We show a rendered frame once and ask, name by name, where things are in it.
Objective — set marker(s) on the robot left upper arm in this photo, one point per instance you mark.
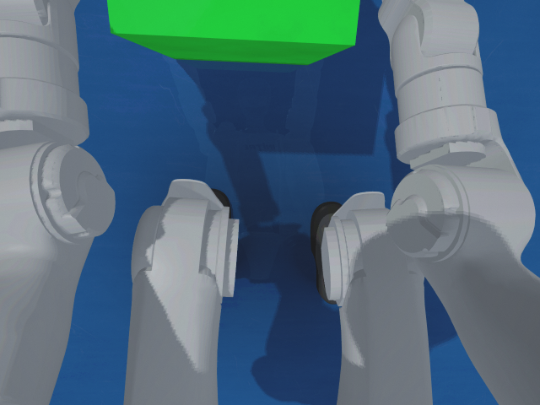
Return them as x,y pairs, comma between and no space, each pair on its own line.
54,200

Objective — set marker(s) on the left robot shin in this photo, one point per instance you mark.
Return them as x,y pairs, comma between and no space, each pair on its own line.
145,236

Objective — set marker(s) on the carton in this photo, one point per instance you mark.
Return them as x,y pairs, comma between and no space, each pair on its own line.
297,32

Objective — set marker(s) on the robot right forearm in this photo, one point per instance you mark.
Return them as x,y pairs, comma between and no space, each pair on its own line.
438,82

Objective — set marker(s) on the robot right upper arm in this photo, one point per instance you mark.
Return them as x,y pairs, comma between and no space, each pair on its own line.
466,228

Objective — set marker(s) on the right robot thigh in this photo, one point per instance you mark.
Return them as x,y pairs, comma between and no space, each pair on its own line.
385,345

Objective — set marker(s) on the robot left forearm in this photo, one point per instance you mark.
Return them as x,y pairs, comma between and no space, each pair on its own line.
39,91

